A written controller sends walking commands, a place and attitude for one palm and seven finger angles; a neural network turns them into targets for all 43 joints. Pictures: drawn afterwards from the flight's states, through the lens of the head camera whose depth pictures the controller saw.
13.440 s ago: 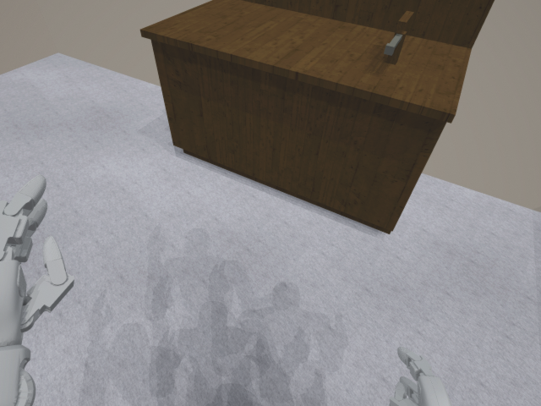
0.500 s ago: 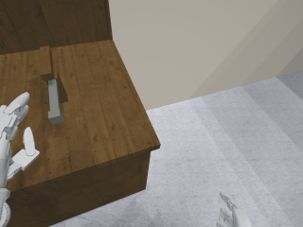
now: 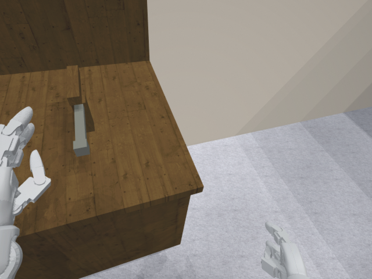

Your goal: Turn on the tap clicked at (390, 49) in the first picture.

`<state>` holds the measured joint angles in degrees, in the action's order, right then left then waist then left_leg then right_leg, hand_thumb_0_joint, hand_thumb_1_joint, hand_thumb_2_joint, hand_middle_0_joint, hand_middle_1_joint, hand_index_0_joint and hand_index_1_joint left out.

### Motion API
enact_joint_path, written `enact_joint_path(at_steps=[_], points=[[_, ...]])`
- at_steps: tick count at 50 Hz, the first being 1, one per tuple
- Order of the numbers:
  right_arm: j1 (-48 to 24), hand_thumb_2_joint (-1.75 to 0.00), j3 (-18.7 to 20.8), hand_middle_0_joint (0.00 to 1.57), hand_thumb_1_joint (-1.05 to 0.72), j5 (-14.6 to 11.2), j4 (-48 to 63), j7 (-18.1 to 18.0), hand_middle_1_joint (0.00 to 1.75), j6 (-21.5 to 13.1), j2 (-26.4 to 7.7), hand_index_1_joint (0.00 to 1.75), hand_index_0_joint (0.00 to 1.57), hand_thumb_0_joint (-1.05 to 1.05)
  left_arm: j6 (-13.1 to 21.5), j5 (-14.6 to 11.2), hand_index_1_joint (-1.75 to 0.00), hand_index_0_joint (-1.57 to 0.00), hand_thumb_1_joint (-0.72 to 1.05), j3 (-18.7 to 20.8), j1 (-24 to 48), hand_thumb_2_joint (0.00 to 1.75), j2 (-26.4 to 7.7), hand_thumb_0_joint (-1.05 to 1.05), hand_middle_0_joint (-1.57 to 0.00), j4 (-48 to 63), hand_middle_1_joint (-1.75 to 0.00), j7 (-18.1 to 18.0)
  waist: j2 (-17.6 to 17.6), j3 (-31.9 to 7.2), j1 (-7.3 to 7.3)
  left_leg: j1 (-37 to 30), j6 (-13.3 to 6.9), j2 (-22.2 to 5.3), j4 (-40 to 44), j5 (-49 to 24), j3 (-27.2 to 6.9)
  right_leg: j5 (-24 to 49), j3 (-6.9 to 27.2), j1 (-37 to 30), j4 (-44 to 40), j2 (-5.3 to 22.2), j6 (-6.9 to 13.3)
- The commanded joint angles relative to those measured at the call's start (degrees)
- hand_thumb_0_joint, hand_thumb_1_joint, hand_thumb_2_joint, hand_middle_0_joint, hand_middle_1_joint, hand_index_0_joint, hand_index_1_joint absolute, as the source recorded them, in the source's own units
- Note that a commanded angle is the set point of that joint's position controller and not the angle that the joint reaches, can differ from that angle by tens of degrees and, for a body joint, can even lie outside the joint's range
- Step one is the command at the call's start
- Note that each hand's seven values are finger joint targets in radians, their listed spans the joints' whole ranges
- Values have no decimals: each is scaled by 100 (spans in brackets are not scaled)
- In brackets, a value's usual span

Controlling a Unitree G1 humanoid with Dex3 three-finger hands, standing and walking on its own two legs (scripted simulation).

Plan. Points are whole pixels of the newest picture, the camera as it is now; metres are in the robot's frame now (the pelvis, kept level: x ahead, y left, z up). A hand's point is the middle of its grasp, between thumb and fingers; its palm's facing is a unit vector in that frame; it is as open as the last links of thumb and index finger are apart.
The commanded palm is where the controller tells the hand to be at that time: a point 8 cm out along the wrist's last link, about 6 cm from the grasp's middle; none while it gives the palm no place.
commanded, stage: look again from close up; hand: left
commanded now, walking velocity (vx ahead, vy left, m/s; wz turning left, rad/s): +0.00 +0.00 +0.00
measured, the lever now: (81, 147) +0.36 +0.28 +0.06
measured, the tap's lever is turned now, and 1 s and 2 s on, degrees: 0 0 0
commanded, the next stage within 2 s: come to a stop and stand still in 0.24 s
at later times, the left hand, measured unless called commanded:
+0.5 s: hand (19, 158) +0.23 +0.29 +0.19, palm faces +0.48 -0.79 -0.39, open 7.4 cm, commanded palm +0.14 +0.28 +0.17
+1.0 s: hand (49, 183) +0.21 +0.24 +0.16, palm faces +0.41 -0.86 -0.30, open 7.4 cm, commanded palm +0.15 +0.27 +0.17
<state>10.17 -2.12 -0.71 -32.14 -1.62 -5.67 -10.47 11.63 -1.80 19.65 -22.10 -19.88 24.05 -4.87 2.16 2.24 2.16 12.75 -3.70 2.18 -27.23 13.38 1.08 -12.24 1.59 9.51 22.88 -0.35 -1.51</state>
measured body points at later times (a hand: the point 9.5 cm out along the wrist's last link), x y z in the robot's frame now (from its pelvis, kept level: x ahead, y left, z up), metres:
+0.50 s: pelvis -0.02 +0.00 +0.00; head +0.01 +0.03 +0.45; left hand +0.20 +0.33 +0.21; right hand +0.16 -0.21 -0.08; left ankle +0.01 +0.07 -0.74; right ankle +0.00 -0.14 -0.74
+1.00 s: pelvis -0.01 -0.01 +0.00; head +0.00 +0.02 +0.45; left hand +0.18 +0.28 +0.18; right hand +0.18 -0.22 -0.06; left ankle +0.01 +0.07 -0.74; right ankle +0.00 -0.14 -0.74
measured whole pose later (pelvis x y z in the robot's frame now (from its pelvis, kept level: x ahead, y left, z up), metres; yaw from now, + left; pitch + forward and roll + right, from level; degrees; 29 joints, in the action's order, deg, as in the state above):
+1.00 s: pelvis -0.01 -0.01 +0.00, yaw +1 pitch -1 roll -1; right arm 10.9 -1.7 -0.3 -33.7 -1.2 -8.9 -10.4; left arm 14.9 -1.7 19.0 -21.2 -19.2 23.8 -5.7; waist 2.3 1.8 1.8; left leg 12.9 -3.0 2.0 -26.1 11.9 0.2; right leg -11.4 0.7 9.7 22.4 -0.5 -0.9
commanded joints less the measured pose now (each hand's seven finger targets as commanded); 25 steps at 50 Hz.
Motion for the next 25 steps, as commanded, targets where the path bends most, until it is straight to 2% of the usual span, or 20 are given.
enact_joint_path(at_steps=[1,3,6,8,9,10,13,14,15,18,19,20,21,22,23,24,25], points=[[-368,-90,347,20,-90,11,894,-65,30,-280,-780,30,20,0,395,-29,-30,-20,90,525,593,90,-953,0,-20,1278,-30,-76,-774,-841,-69,-229,259,-654,682,-846,-537,1000,99,-274,-124,273,286],[-407,-90,341,20,-90,4,890,-68,30,-270,-778,30,20,0,385,-9,-30,-20,90,595,587,90,-1012,0,-20,1220,-30,-79,-734,-733,-62,-157,287,-659,786,-611,-558,844,64,-226,-142,237,277],[-347,-90,353,20,-90,1,903,-63,30,-251,-789,30,20,0,388,-1,-30,-20,90,478,607,90,-895,0,-20,1149,-30,-64,-675,-672,-73,-25,268,-696,909,-224,-635,659,51,-271,-152,231,275],[-409,-90,348,20,-90,-4,904,-72,30,-256,-794,30,20,0,392,27,-30,-20,90,581,640,90,-1002,0,-20,1163,-30,-77,-763,-633,-56,35,272,-713,1023,57,-664,507,45,-268,-150,204,259],[-378,-90,342,20,-90,16,898,-75,30,-245,-800,30,20,0,409,29,-30,-20,90,495,684,90,-922,0,-20,1189,-30,-74,-750,-634,-66,139,245,-718,1050,134,-697,499,12,-336,-148,199,253],[-368,-90,357,20,-90,3,917,-73,30,-259,-788,30,20,0,412,33,-30,-20,90,485,688,90,-913,0,-20,1213,-30,-75,-793,-656,-69,137,233,-727,1051,161,-688,542,25,-387,-126,207,255],[-382,-90,359,20,-90,-1,895,-75,30,-282,-787,30,20,0,409,48,-30,-20,90,645,535,90,-1067,0,-20,1225,-30,-98,-585,-766,-46,42,240,-669,927,-61,-635,684,49,-436,-174,250,266],[-346,-90,360,20,-90,7,883,-72,30,-285,-795,30,20,0,422,31,-30,-20,90,513,577,90,-920,0,-20,1243,-30,-79,-527,-762,-68,11,249,-661,927,-71,-634,651,29,-393,-179,242,268],[-348,-90,379,20,-90,0,884,-70,30,-301,-807,30,20,0,435,33,-30,-20,90,505,614,90,-937,0,-20,1314,-30,-79,-697,-741,-73,-12,264,-686,959,-55,-663,621,51,-371,-145,238,273],[-356,-90,380,20,-90,-3,850,-83,30,-310,-803,30,20,0,431,58,-30,-20,90,697,525,90,-1106,0,-20,1267,-30,-113,-631,-767,-51,0,274,-675,910,-253,-644,761,34,-450,-122,248,272],[313,-90,275,20,-90,398,781,35,30,-597,-983,30,20,0,1095,972,-30,-20,90,3810,6531,90,-5624,0,-20,3039,-30,-149,-159,94,-115,841,120,-774,178,-1225,-611,690,115,595,-185,368,344],[-325,-90,77,20,-90,128,393,41,30,-606,-282,30,20,0,857,310,-30,-20,90,1524,2904,90,-1942,0,-20,-652,-30,94,-214,-1015,-76,-342,175,-589,508,-1711,-749,352,52,654,73,400,446],[-16,-90,464,20,-90,46,697,15,30,-729,-748,30,20,0,749,67,-30,-20,90,858,1253,90,-1125,0,-20,-685,-30,180,-816,-1112,88,-639,264,-670,341,-1758,-552,775,547,202,-24,335,460],[58,-90,505,20,-90,-2,766,91,30,-710,-843,30,20,0,783,-69,-30,-20,90,547,981,90,-978,0,-20,280,-30,201,-1182,-1242,8,-481,286,-675,450,-1786,-642,867,430,-125,87,383,390],[-86,-90,523,20,-90,-50,759,179,30,-724,-764,30,20,0,781,-145,-30,-20,90,210,502,90,-476,0,-20,456,-30,210,-1437,-1373,-2,-533,315,-719,474,-1900,-591,851,277,-239,297,346,386],[-75,-90,549,20,-90,-20,820,249,30,-709,-891,30,20,0,760,-100,-30,-20,90,318,317,90,-763,0,-20,898,-30,159,-1144,-1321,37,-236,274,-778,528,-1701,-635,804,262,-354,313,330,341],[-123,-90,540,20,-90,-27,824,276,30,-695,-875,30,20,0,753,-109,-30,-20,90,389,81,90,-859,0,-20,1087,-30,107,-753,-1271,56,33,235,-770,567,-1339,-639,725,237,-465,277,335,311]])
